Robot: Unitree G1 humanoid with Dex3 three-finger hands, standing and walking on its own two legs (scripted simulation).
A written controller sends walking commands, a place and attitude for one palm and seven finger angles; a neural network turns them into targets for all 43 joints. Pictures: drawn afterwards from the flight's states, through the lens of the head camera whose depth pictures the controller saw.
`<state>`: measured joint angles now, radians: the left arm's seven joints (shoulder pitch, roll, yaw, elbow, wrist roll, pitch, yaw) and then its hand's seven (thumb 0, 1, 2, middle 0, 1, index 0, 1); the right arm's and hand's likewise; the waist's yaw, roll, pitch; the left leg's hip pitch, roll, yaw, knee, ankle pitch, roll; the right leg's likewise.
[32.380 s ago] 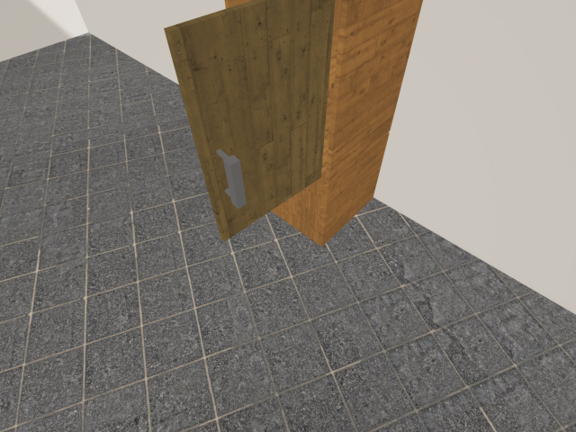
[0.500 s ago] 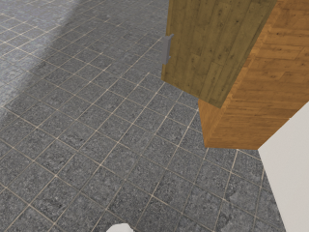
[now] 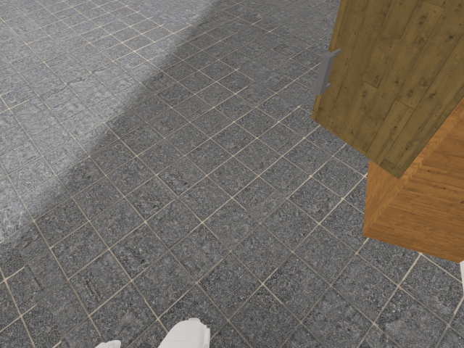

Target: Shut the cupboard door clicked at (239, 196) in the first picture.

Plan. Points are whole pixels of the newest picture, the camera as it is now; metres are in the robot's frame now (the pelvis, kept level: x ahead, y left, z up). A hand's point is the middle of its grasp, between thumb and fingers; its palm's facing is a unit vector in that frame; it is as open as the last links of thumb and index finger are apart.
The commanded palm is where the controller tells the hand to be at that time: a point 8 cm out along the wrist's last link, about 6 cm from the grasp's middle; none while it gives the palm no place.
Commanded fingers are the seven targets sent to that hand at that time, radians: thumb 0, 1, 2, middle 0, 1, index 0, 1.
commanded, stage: walk to a spot facing it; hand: left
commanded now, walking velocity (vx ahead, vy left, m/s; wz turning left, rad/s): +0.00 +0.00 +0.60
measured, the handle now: (328, 72) +0.93 -0.30 -0.10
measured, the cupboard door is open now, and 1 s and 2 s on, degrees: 57 57 57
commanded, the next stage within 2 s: turn to face it in 1.10 s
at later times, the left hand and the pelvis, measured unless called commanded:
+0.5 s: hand out of the picture +0.08 +0.23 -0.15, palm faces +0.30 -0.91 -0.29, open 7.4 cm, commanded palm none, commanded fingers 0.00 0.90 0.90 -0.20 -0.30 -0.20 -0.30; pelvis +0.06 -0.01 -0.01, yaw +18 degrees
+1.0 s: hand out of the picture +0.03 +0.16 -0.19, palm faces +0.67 -0.72 -0.17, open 7.4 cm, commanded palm none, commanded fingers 0.00 0.90 0.90 -0.20 -0.30 -0.20 -0.30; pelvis +0.20 +0.07 -0.02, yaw +38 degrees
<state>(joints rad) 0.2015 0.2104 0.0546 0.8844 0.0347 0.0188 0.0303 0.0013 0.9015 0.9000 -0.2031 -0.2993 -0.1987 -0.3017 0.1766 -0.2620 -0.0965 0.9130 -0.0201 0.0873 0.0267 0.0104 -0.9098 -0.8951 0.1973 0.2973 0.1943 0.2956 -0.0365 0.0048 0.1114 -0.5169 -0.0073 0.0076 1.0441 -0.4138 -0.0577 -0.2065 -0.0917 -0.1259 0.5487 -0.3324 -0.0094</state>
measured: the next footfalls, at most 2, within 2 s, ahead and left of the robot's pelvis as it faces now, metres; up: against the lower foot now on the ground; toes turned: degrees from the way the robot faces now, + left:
left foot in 0.16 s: +0.02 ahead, +0.15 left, +0.00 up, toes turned +11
right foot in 0.50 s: +0.19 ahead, -0.09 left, +0.00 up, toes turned +12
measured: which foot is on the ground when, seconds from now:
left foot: up 0.00-0.14, down 0.16-0.50, up 0.52-0.96, down 0.98-1.00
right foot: down 0.00-0.16, up 0.18-0.48, down 0.50-0.98, up 1.00-1.00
